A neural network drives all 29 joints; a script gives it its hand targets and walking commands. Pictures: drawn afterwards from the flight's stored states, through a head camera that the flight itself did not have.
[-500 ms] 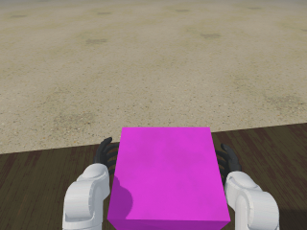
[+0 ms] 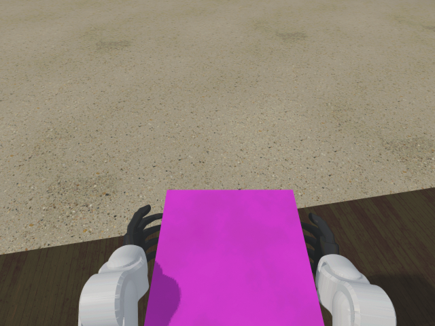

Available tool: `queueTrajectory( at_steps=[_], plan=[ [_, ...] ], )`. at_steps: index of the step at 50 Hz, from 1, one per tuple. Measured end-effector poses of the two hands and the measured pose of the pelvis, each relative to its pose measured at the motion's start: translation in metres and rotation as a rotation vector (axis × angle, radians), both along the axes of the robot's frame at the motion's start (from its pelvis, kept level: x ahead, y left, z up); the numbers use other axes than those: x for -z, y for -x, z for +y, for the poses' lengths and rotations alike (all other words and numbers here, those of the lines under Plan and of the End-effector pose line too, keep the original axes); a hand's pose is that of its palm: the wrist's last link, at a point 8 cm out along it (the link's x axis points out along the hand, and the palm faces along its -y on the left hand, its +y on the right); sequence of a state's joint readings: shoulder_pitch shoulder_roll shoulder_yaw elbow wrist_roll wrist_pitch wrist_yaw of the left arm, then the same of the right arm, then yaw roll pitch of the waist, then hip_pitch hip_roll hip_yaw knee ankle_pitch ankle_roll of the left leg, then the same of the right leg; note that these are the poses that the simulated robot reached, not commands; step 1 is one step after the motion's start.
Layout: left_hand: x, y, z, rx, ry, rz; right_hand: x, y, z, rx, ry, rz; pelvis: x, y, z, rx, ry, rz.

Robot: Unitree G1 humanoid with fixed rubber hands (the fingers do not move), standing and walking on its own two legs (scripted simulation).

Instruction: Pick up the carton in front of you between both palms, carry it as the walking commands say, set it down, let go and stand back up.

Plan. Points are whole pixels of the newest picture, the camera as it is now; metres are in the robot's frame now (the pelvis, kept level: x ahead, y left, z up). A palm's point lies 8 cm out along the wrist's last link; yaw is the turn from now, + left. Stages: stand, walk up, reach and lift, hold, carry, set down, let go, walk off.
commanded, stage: carry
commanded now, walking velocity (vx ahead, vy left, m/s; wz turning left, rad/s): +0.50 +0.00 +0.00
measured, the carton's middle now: (229, 277) +0.23 -0.01 +0.01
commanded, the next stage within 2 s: none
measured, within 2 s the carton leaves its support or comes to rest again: neither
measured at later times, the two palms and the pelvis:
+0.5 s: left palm (164, 119) +0.59 +0.14 +0.09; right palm (281, 116) +0.62 -0.16 +0.08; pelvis +0.34 -0.04 -0.01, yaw +4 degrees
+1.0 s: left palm (170, 66) +0.96 +0.17 +0.05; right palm (254, 68) +0.96 -0.13 +0.05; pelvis +0.61 +0.01 -0.01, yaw +2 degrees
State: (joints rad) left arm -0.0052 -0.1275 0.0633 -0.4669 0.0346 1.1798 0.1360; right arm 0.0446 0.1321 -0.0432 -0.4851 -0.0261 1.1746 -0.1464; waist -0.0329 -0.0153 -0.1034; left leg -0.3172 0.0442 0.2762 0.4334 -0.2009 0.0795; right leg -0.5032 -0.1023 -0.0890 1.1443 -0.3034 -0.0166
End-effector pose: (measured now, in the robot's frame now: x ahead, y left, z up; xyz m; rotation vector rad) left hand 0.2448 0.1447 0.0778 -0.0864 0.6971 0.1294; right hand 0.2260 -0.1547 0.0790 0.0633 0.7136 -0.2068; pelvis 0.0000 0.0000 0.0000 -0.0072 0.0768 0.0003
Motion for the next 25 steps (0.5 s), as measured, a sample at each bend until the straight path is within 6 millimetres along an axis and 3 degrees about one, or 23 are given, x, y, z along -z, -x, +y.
queueTrajectory(
  at_steps=[5, 10, 18, 21, 25],
  plan=[
    [-0.016, -0.064, 0.002, 0.013, -0.006, -0.046, -0.018, -0.065, 0.003, 0.001, 0.004, -0.043, -0.01, -0.063, 0.003, -0.009, 0.016, 0.007],
    [-0.021, -0.127, 0.005, -0.033, -0.01, -0.087, -0.024, -0.143, 0.005, -0.044, 0.002, -0.085, -0.005, -0.135, -0.005, -0.018, 0.013, -0.001],
    [-0.004, -0.252, -0.01, -0.093, -0.049, -0.1, 0.006, -0.284, -0.01, -0.096, -0.042, -0.1, 0.028, -0.263, -0.03, -0.053, 0.018, -0.029],
    [-0.002, -0.29, -0.01, -0.124, -0.041, -0.049, 0.007, -0.33, -0.01, -0.121, -0.04, -0.05, 0.019, -0.295, -0.037, -0.067, 0.005, -0.018],
    [-0.013, -0.343, -0.006, -0.159, -0.032, -0.048, -0.004, -0.391, -0.005, -0.145, -0.044, -0.049, 0.005, -0.339, -0.041, -0.066, -0.007, -0.009]
  ],
)
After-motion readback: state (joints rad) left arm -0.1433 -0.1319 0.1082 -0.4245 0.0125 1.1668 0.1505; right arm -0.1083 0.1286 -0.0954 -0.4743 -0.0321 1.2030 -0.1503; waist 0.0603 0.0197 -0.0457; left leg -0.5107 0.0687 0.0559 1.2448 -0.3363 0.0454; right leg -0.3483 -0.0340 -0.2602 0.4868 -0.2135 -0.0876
